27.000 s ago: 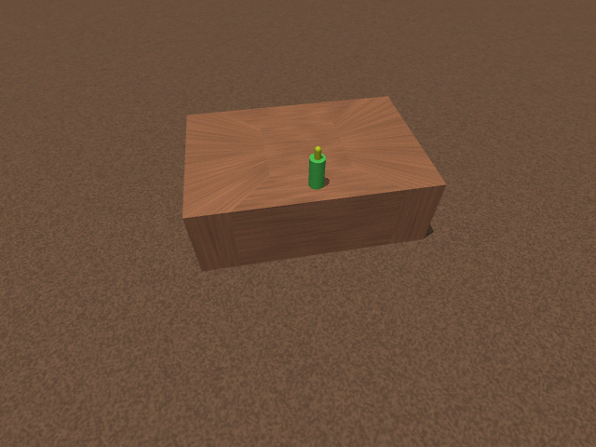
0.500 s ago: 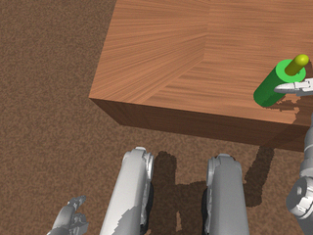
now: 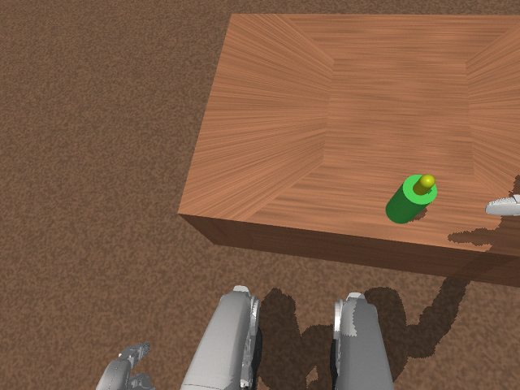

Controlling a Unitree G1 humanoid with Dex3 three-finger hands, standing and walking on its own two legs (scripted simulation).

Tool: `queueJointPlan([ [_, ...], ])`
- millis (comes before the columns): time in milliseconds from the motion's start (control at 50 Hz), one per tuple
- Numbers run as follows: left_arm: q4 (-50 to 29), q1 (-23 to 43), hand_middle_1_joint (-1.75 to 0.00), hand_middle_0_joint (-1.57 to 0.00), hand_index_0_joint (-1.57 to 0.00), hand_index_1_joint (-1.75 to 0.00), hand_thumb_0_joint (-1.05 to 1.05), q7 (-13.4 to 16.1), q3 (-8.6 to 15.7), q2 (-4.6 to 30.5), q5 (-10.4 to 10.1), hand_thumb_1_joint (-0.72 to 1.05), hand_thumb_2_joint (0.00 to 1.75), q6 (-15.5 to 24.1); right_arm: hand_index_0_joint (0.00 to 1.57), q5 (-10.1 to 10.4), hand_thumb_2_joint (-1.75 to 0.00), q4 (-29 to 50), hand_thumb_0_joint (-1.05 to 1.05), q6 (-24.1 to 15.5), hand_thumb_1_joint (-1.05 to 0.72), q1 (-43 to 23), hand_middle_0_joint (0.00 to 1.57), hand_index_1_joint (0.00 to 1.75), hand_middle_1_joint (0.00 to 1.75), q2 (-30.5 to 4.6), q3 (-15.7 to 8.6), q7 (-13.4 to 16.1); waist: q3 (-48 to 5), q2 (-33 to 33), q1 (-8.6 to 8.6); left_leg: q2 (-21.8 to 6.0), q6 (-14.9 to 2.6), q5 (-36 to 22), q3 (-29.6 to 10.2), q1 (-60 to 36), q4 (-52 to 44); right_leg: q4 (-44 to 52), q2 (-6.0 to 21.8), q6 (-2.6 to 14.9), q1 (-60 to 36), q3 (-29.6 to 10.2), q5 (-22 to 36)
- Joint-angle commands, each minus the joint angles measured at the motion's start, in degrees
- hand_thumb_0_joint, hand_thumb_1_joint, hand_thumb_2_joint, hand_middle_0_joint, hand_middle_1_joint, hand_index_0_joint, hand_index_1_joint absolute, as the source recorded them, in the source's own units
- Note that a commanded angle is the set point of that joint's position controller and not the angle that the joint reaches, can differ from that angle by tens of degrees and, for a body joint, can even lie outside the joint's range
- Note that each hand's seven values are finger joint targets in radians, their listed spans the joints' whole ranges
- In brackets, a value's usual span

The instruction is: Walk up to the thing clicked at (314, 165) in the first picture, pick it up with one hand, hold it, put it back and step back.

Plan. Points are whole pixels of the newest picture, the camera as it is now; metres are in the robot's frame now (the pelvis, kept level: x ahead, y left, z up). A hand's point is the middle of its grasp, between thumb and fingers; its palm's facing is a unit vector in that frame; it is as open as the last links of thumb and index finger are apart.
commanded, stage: home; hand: right
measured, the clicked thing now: (412, 196) +0.46 -0.23 -0.17
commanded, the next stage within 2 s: none
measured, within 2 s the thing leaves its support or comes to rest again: neither
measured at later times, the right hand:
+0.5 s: hand out of the picture +0.28 -0.26 +0.05, palm faces +0.25 +0.92 -0.31, open 17.4 cm
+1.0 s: hand (469, 349) +0.21 -0.18 +0.08, palm faces +0.21 +0.94 -0.26, open 17.4 cm
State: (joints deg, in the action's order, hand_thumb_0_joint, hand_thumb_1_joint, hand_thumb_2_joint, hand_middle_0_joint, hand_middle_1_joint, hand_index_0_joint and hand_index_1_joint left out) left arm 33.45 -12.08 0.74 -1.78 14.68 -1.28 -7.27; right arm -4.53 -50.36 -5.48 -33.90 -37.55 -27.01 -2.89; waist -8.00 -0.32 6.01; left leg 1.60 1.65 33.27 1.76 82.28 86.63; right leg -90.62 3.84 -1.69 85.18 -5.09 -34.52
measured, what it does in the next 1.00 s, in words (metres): rises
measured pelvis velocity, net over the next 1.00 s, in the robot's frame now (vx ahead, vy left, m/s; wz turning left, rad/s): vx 0.05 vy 0.02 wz -0.09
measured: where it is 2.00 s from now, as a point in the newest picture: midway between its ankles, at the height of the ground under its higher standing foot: (293, 382)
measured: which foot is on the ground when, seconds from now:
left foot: down 0.00-1.00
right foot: down 0.00-1.00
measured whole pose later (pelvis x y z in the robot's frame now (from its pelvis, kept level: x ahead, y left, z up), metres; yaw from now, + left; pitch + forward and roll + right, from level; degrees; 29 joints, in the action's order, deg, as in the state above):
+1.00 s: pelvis +0.05 +0.02 +0.14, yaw -5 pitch +7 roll +1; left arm 28.3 -12.8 9.0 -1.7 12.9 -1.2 2.9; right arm 1.8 -5.5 9.9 24.4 -11.3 0.4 7.5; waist -4.8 1.0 0.6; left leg -0.5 0.0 26.1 2.6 31.3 50.8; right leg -51.7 2.5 -2.9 33.5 -3.8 -24.9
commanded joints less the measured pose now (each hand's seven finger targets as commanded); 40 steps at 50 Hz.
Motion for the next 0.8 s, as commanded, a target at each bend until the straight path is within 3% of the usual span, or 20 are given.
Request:
queueJointPlan([
  [0, -1.8, -8.3, -0.30, -0.20, -0.20, -0.30, 0.00, 1.6, 4.1, 9.5, 0.5, 0.90, 0.90, 1.4, 0.06, 0.4, -0.11, -2.1, 0.00, -1.9, 0.46, -11.3, 0.06, 0.07, 0.07, -10.1, 2.4, 5.7, -21.0, 8.9, 1.63, 0.9, -2.69, -13.5, 0.5, -19.7, -19.9, 19.0, -0.8, 2.94, -29.5, 2.4, 13.1],
  [20, -1.3, -9.0, -0.30, -0.20, -0.20, -0.30, 0.00, 1.8, 4.2, 9.4, 0.7, 0.90, 0.90, 1.7, 0.06, 0.5, -0.10, -4.6, 0.00, -1.5, 0.48, -10.5, 0.06, 0.07, 0.07, -6.0, 4.5, 6.0, -17.7, 7.5, 2.36, 1.0, -2.88, -13.3, 1.0, -19.3, -21.2, 20.4, -1.0, 2.95, -29.2, 2.2, 12.9],
  [40, -1.4, -8.9, -0.30, -0.20, -0.20, -0.30, 0.00, 2.1, 4.5, 10.0, 0.6, 0.90, 0.90, 1.9, 0.06, 0.6, -0.09, -5.0, 0.00, -1.2, 0.49, -8.7, 0.06, 0.06, 0.06, -6.2, 4.0, 6.4, -17.3, 7.4, 1.24, 1.0, -3.05, -13.9, 1.4, -19.8, -21.7, 22.1, -0.8, 2.63, -30.9, 1.6, 14.1],
  [60, -2.4, -9.0, -0.30, -0.20, -0.20, -0.30, 0.00, 2.3, 4.7, 10.9, 0.4, 0.90, 0.90, 1.8, 0.06, 0.5, -0.09, -0.7, 0.00, -1.0, 0.49, -8.4, 0.06, 0.06, 0.06, -10.2, 2.4, 6.9, -21.0, 9.1, -0.63, 1.0, -3.25, -15.2, 1.4, -22.7, -22.9, 23.9, -0.9, 2.36, -35.2, 1.6, 16.3],
  [80, -3.5, -8.8, -0.29, -0.20, -0.20, -0.30, 0.00, 2.2, 4.8, 11.5, 0.0, 0.90, 0.90, 1.8, 0.06, 0.8, -0.10, 1.8, 0.00, -0.5, 0.47, -6.5, 0.06, 0.07, 0.07, -10.9, 2.4, 7.1, -23.5, 10.4, -1.73, 0.8, -3.37, -15.4, 1.6, -25.0, -24.1, 26.1, -0.9, 1.97, -39.5, 1.2, 17.5],
  [100, -4.2, -8.9, -0.29, -0.20, -0.20, -0.30, 0.00, 2.0, 4.8, 11.2, -0.3, 0.90, 0.90, 1.8, 0.06, 1.4, -0.09, 1.6, 0.00, 0.3, 0.50, -1.5, 0.06, 0.06, 0.06, -7.5, 4.4, 6.9, -21.6, 10.8, -1.88, 0.8, -3.44, -15.3, 2.3, -27.0, -26.0, 29.8, -1.0, 1.40, -42.2, 0.4, 17.8],
  [140, -4.6, -8.5, -0.30, -0.20, -0.20, -0.30, 0.00, 2.2, 4.5, 9.9, -1.0, 0.90, 0.90, 2.2, 0.05, 3.1, -0.05, 1.4, 0.00, 1.7, 0.56, 1.4, 0.05, 0.05, 0.05, 1.8, 9.9, 7.2, -17.8, 7.4, 0.08, 1.1, -3.40, -16.7, 3.2, -28.5, -28.4, 32.7, -0.5, 1.46, -43.8, -0.5, 19.2],
  [180, -4.0, -8.2, -0.30, -0.20, -0.20, -0.30, 0.00, 2.6, 4.8, 10.1, -1.2, 0.90, 0.90, 2.6, 0.06, 3.4, -0.07, 8.2, 0.00, 2.0, 0.53, 0.7, 0.06, 0.06, 0.06, -0.2, 9.3, 8.1, -19.2, 9.3, -1.31, 1.0, -3.53, -17.3, 3.2, -31.1, -30.0, 35.0, -0.5, 1.05, -47.8, -0.7, 20.6],
  [220, -5.3, -7.5, -0.30, -0.20, -0.20, -0.30, 0.00, 3.1, 4.6, 10.0, -1.6, 0.90, 0.90, 2.9, 0.06, 3.9, -0.09, 16.7, 0.00, 2.5, 0.49, 7.7, 0.06, 0.06, 0.06, -3.0, 8.1, 9.1, -21.4, 10.5, -3.71, 0.6, -3.58, -19.0, 3.3, -36.9, -32.4, 38.0, -0.7, 0.70, -52.1, -0.5, 22.6],
  [260, -5.7, -6.9, -0.30, -0.20, -0.20, -0.30, 0.00, 3.8, 3.9, 8.7, -1.9, 0.90, 0.90, 3.4, 0.05, 4.7, -0.05, 20.8, 0.00, 3.2, 0.56, 13.3, 0.05, 0.05, 0.05, 0.8, 10.3, 10.3, -19.5, 10.3, -3.78, 0.4, -3.64, -19.9, 3.0, -40.3, -34.8, 40.6, -0.7, 0.62, -54.3, 0.1, 23.2],
  [280, -5.4, -6.2, -0.30, -0.20, -0.20, -0.30, 0.00, 4.2, 3.4, 7.9, -1.8, 0.90, 0.90, 3.6, 0.05, 4.9, -0.05, 20.2, 0.00, 3.5, 0.56, 12.0, 0.05, 0.05, 0.05, 2.7, 12.1, 10.8, -17.4, 10.0, -3.00, 0.5, -3.68, -19.4, 3.1, -41.1, -35.8, 41.5, -0.7, 0.79, -54.5, 0.3, 22.1],
  [320, -5.7, -6.2, -0.29, -0.20, -0.20, -0.30, 0.00, 5.2, 3.2, 7.4, -1.7, 0.90, 0.90, 4.3, 0.05, 5.2, -0.06, 30.4, 0.00, 3.0, 0.54, 13.3, 0.05, 0.05, 0.05, 0.5, 10.8, 12.1, -19.1, 12.6, -4.46, 0.2, -3.63, -20.8, 2.4, -44.9, -37.7, 42.9, -1.2, 0.75, -57.7, 1.6, 23.1],
  [340, -5.8, -5.4, -0.29, -0.20, -0.20, -0.30, 0.00, 5.6, 2.9, 7.1, -1.7, 0.90, 0.90, 4.7, 0.06, 5.3, -0.07, 30.2, 0.00, 3.5, 0.53, 17.0, 0.06, 0.06, 0.06, 1.4, 11.4, 12.5, -18.2, 12.3, -4.49, 0.2, -3.63, -21.1, 2.3, -46.1, -38.6, 43.5, -1.2, 0.80, -58.2, 2.0, 23.3],
  [400, -6.0, -4.4, -0.30, -0.20, -0.20, -0.30, 0.00, 6.3, 2.4, 6.0, -1.1, 0.90, 0.90, 5.7, 0.05, 5.9, -0.05, 30.1, 0.00, 4.6, 0.57, 26.5, 0.05, 0.05, 0.05, 11.0, 16.2, 12.6, -11.4, 11.7, -3.48, -0.1, -3.39, -20.5, 2.6, -46.0, -39.9, 46.1, -0.9, 0.01, -58.7, 1.4, 23.5],
  [460, -7.9, -1.6, -0.29, -0.20, -0.20, -0.30, 0.00, 6.7, 2.6, 5.8, -1.0, 0.90, 0.90, 6.7, 0.05, 6.1, -0.05, 35.6, 0.00, 5.3, 0.55, 31.6, 0.05, 0.05, 0.05, 11.5, 16.8, 13.0, -9.9, 11.1, -4.89, -0.2, -3.33, -19.6, 2.7, -49.1, -41.6, 47.9, -1.2, 0.16, -59.0, 1.9, 22.1],
  [540, -9.9, 0.1, -0.29, -0.20, -0.20, -0.30, 0.00, 6.8, 3.0, 4.7, -1.1, 0.90, 0.90, 8.1, 0.05, 7.2, -0.06, 42.9, 0.00, 7.3, 0.55, 43.3, 0.05, 0.05, 0.05, 20.0, 24.5, 12.1, -6.4, 5.7, -4.17, 0.2, -2.80, -20.6, 3.4, -51.7, -43.4, 48.6, -1.5, 0.86, -58.7, 2.8, 22.7],
  [580, -10.9, 0.9, -0.29, -0.20, -0.20, -0.30, 0.00, 6.9, 3.3, 4.4, -1.1, 0.90, 0.90, 8.5, 0.05, 7.1, -0.06, 47.3, 0.00, 8.2, 0.54, 48.3, 0.06, 0.06, 0.06, 18.9, 23.8, 12.3, -6.6, 3.1, -5.02, 0.2, -2.48, -21.8, 3.2, -54.1, -44.3, 47.9, -2.1, 1.50, -58.3, 3.9, 24.0],
  [620, -11.7, 1.3, -0.30, -0.20, -0.20, -0.30, 0.00, 7.0, 3.0, 3.8, -1.2, 0.90, 0.90, 8.8, 0.05, 6.9, -0.06, 46.6, 0.00, 9.3, 0.54, 53.9, 0.05, 0.05, 0.05, 21.2, 25.7, 11.8, -4.5, -1.3, -4.29, 0.3, -1.79, -22.4, 3.0, -54.0, -45.0, 47.2, -2.4, 2.09, -57.8, 4.5, 23.9],
  [660, -12.2, 1.8, -0.30, -0.20, -0.20, -0.30, 0.00, 7.3, 3.0, 3.7, -1.0, 0.90, 0.90, 9.2, 0.05, 6.8, -0.06, 50.6, 0.00, 9.7, 0.54, 53.0, 0.05, 0.06, 0.06, 19.2, 23.7, 11.8, -3.7, -2.1, -4.21, -0.1, -1.29, -22.3, 2.3, -54.2, -45.7, 46.5, -2.7, 2.44, -57.0, 5.0, 22.8],
  [780, -12.9, 1.7, -0.30, -0.20, -0.20, -0.30, 0.00, 8.6, 2.4, 3.2, -0.5, 0.90, 0.90, 11.0, 0.05, 6.4, -0.06, 55.8, 0.00, 10.8, 0.55, 52.6, 0.05, 0.05, 0.05, 19.5, 23.9, 11.2, -3.7, -0.2, -3.08, -1.6, -0.42, -24.8, -0.6, -54.4, -45.8, 44.3, -3.7, 2.80, -57.5, 6.2, 22.9],
])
